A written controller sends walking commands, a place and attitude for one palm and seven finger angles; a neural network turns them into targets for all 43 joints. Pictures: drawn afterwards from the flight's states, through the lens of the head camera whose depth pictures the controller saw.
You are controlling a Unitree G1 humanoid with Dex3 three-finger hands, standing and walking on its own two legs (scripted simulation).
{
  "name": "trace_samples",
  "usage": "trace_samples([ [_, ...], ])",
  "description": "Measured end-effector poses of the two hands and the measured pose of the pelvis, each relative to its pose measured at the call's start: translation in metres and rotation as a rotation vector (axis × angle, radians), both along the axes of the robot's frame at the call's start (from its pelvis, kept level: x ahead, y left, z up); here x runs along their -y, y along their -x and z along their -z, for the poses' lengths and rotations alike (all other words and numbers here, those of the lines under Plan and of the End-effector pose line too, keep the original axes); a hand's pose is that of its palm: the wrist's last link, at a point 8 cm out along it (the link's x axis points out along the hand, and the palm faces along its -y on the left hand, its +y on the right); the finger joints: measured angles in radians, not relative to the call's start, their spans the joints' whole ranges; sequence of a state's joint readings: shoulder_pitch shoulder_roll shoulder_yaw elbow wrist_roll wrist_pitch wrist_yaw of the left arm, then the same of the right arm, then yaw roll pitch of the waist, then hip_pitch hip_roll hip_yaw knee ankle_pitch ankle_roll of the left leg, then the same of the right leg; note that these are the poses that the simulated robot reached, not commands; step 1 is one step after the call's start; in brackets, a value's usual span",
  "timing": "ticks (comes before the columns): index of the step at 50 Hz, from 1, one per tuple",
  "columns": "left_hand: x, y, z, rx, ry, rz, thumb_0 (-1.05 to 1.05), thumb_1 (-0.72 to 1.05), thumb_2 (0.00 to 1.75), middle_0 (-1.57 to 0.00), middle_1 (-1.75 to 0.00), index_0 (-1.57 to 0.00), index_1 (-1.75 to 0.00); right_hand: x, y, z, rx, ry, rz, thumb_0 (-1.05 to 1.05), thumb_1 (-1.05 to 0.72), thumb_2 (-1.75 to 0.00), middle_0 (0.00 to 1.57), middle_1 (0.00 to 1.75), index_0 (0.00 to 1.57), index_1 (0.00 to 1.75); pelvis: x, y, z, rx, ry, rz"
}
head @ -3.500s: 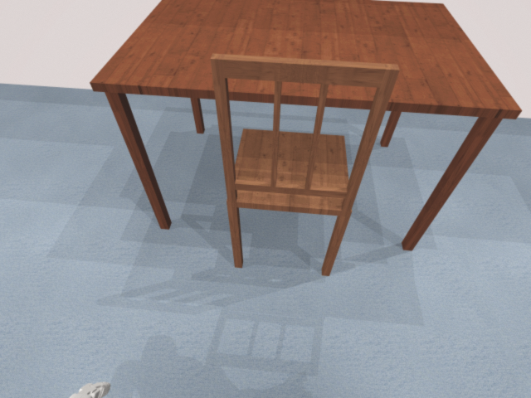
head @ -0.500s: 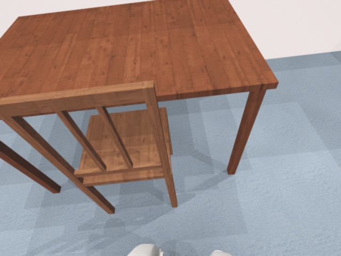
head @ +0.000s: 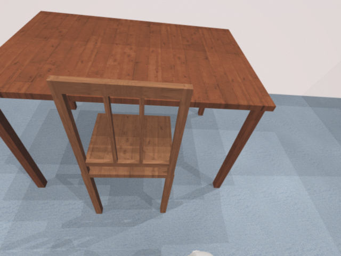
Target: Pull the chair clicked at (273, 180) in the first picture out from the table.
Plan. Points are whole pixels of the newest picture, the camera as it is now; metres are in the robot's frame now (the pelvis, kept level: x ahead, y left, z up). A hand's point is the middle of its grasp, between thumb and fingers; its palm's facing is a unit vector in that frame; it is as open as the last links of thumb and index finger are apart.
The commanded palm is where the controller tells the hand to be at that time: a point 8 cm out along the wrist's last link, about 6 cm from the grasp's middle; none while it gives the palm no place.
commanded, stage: come to a stop and stand still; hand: left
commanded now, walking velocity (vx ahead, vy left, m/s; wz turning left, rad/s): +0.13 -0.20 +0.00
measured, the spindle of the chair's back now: (111, 133) +0.52 +0.22 -0.08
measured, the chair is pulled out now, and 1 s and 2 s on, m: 0.00 0.00 0.00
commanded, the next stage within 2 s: look again from close up in 1.20 s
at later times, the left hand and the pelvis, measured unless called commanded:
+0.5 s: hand out of the picture +0.11 +0.13 -0.18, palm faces -0.04 -0.98 -0.18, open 7.3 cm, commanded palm none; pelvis +0.02 -0.04 -0.01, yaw -2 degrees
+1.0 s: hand out of the picture -0.01 +0.16 -0.20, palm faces +0.08 -0.98 -0.20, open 7.3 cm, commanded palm none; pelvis +0.00 -0.02 -0.01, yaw -1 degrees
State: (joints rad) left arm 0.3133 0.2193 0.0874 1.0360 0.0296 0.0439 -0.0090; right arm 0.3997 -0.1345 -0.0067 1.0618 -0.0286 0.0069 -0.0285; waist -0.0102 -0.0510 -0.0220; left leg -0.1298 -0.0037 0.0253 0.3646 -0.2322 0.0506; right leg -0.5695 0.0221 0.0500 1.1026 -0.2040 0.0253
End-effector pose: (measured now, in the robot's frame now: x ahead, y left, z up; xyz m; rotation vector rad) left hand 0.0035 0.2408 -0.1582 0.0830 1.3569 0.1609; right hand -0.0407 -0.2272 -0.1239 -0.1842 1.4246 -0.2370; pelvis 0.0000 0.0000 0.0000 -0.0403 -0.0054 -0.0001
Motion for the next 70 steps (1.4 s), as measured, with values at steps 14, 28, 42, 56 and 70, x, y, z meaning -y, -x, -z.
trace_samples([
  [14, 0.016, -0.017, 0.005, -0.081, 0.037, 0.094, 0.00, 0.91, 0.90, -0.19, -0.30, -0.20, -0.30, -0.041, 0.080, -0.006, -0.182, -0.037, 0.155, 0.00, -0.90, -0.90, 0.20, 0.30, 0.20, 0.30, 0.000, -0.004, 0.000, -0.018, -0.011, 0.032],
  [28, 0.078, -0.102, -0.009, 0.129, -0.041, 0.109, 0.00, 0.93, 0.90, -0.19, -0.30, -0.20, -0.30, 0.008, 0.028, 0.037, -0.152, -0.147, 0.128, 0.00, -0.90, -0.90, 0.20, 0.30, 0.20, 0.30, 0.050, -0.028, 0.013, -0.010, -0.032, 0.020],
  [42, 0.063, -0.046, -0.008, 0.057, -0.087, -0.004, -0.01, 0.93, 0.90, -0.20, -0.30, -0.21, -0.30, 0.064, -0.090, 0.035, 0.084, -0.033, -0.039, 0.01, -0.91, -0.90, 0.20, 0.30, 0.19, 0.30, 0.051, -0.014, 0.013, 0.006, -0.035, -0.002],
  [56, 0.026, 0.040, 0.002, -0.117, -0.035, -0.019, 0.00, 0.91, 0.90, -0.19, -0.30, -0.20, -0.30, 0.017, -0.084, 0.018, 0.148, -0.035, -0.090, 0.00, -0.91, -0.90, 0.20, 0.30, 0.20, 0.30, 0.019, 0.007, 0.008, 0.018, -0.058, 0.007],
  [70, 0.071, 0.035, -0.007, -0.092, -0.052, 0.057, 0.00, 0.91, 0.90, -0.19, -0.30, -0.20, -0.30, 0.045, -0.028, 0.042, 0.042, -0.091, -0.012, 0.00, -0.91, -0.90, 0.20, 0.30, 0.20, 0.30, 0.048, 0.012, 0.014, -0.009, -0.046, 0.006],
])
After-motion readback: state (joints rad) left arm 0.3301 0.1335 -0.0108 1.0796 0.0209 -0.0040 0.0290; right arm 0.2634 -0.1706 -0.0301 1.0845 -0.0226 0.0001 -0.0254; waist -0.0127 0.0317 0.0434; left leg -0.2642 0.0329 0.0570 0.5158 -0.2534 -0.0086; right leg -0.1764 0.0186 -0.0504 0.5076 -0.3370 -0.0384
